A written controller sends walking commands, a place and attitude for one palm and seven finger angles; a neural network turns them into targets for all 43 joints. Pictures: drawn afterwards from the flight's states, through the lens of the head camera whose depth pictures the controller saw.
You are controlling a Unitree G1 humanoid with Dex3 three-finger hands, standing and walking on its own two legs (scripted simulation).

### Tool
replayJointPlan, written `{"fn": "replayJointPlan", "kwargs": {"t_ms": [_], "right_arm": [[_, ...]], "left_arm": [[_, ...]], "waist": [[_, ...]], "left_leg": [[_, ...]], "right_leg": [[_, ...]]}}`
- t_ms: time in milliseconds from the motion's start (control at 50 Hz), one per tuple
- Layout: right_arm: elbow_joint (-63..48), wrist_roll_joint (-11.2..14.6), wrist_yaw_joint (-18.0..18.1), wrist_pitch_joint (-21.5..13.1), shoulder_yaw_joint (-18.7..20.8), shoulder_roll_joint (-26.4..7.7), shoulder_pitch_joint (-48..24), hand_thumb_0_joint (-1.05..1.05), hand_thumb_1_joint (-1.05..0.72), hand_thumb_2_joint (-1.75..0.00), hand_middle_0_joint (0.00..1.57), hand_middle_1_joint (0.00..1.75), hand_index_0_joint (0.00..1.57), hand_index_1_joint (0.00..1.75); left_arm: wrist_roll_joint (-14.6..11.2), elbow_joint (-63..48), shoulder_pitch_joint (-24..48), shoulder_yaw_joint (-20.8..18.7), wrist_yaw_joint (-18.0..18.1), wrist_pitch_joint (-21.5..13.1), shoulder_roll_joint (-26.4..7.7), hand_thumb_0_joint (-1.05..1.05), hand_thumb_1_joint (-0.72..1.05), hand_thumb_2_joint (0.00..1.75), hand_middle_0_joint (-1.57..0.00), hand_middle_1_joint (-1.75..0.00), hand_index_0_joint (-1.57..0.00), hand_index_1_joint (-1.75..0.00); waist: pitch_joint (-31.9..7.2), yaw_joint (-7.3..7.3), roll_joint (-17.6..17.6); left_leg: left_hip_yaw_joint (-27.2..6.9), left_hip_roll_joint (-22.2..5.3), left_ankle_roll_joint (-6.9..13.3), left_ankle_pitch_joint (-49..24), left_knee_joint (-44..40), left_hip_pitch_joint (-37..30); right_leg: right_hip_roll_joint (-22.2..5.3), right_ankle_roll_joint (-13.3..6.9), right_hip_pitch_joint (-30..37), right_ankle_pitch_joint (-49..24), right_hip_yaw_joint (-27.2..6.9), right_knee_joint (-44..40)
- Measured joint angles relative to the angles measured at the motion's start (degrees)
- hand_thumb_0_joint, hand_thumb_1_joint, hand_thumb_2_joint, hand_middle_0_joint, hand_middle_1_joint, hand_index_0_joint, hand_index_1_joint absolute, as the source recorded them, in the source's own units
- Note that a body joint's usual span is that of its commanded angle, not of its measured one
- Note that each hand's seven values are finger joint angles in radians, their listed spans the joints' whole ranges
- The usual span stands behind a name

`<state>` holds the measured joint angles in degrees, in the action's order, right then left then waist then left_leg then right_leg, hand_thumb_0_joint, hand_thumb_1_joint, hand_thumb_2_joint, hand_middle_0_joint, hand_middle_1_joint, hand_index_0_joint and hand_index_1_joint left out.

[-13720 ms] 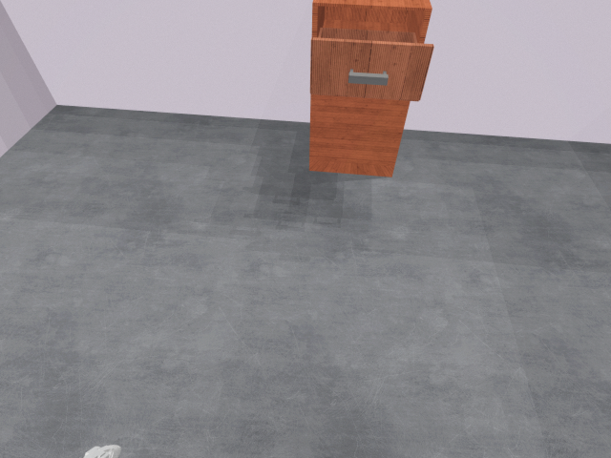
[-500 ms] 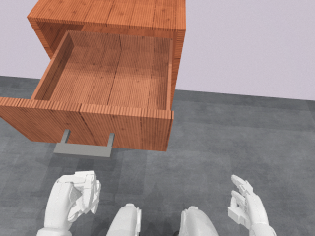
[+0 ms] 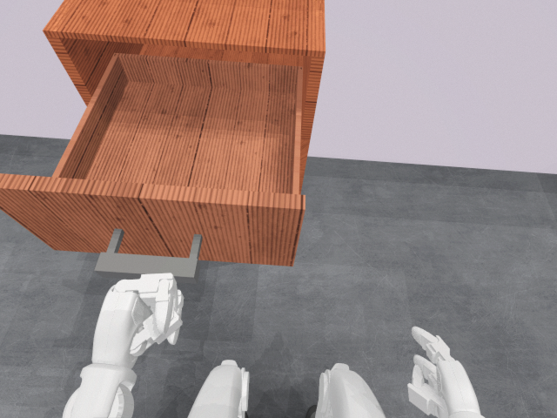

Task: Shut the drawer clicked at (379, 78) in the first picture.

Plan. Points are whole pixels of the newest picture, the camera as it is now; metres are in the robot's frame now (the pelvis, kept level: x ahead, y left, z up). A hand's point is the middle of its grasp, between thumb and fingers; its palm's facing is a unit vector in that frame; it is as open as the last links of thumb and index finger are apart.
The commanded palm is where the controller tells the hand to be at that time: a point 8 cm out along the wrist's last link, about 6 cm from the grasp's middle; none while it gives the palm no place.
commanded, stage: push the drawer shut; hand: left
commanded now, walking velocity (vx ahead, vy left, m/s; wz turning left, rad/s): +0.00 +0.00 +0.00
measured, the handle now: (153, 253) +0.32 +0.19 +0.03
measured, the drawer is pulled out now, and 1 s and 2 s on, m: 0.28 0.15 0.03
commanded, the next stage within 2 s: none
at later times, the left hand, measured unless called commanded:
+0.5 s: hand (188, 266) +0.31 +0.14 +0.03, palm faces -0.06 -1.00 -0.04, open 3.0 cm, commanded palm +0.31 +0.18 +0.04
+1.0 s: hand (193, 225) +0.37 +0.14 +0.03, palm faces -0.05 -1.00 -0.04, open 2.8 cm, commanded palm +0.37 +0.19 +0.04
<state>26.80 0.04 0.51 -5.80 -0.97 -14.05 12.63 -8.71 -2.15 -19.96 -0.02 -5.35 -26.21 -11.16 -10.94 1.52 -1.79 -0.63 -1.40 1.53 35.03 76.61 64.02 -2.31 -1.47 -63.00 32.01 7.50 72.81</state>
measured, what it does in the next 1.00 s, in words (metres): stands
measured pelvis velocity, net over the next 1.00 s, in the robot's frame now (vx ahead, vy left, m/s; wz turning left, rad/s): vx -0.01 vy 0.01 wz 0.00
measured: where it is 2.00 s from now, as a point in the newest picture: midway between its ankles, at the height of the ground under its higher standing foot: outside the picture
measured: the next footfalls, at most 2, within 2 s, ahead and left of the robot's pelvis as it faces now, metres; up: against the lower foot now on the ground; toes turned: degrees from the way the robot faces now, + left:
none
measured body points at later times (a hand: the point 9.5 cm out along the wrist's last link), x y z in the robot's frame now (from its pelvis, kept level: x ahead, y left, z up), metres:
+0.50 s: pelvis -0.02 +0.00 +0.00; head +0.08 +0.02 +0.44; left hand +0.31 +0.19 +0.04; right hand +0.15 -0.23 -0.09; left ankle +0.01 +0.10 -0.62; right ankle +0.03 -0.11 -0.62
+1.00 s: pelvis -0.01 +0.01 +0.01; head +0.11 +0.02 +0.44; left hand +0.37 +0.20 +0.03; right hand +0.12 -0.24 -0.10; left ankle +0.01 +0.10 -0.62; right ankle +0.03 -0.11 -0.62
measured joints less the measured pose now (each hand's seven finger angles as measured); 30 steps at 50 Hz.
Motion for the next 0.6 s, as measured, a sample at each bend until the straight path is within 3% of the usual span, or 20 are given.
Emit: {"fn": "replayJointPlan", "kwargs": {"t_ms": [220, 400, 600], "right_arm": [[2.84, 0.16, 0.50, 0.04, -0.62, -0.29, -2.36, 0.01, -0.91, -0.90, 0.21, 0.30, 0.20, 0.30], [3.77, 0.41, 0.42, 0.39, -1.39, 0.05, -2.15, 0.01, -0.91, -0.90, 0.21, 0.30, 0.20, 0.30], [5.08, 0.26, -0.27, 1.45, -0.81, -0.45, -0.40, 0.01, -0.91, -0.90, 0.21, 0.30, 0.20, 0.30]], "left_arm": [[0.28, 6.99, 11.27, 0.07, -0.42, 0.96, -0.70, -0.06, 0.82, 0.97, -1.40, -1.60, -1.41, -1.60], [0.42, 14.97, 20.76, -0.61, 0.31, 3.72, -0.79, -0.05, 0.83, 0.97, -1.40, -1.60, -1.40, -1.60], [1.21, 21.30, 25.99, -1.28, 2.02, 2.04, -0.01, -0.01, 0.87, 0.97, -1.40, -1.60, -1.40, -1.60]], "waist": [[0.95, -0.93, 0.14], [1.13, -0.19, 0.11], [1.20, 0.69, 0.35]], "left_leg": [[-0.52, 0.55, 0.10, -1.15, 0.73, 1.63], [-0.16, 0.73, 0.30, -2.56, -1.09, 0.60], [0.98, 0.73, 0.71, -3.05, -2.72, -0.62]], "right_leg": [[-0.58, -0.06, -1.22, -0.84, 0.51, 0.65], [-0.67, 0.14, -0.27, -2.28, 0.18, -1.09], [-0.59, 0.58, 0.35, -2.97, -0.96, -2.34]]}}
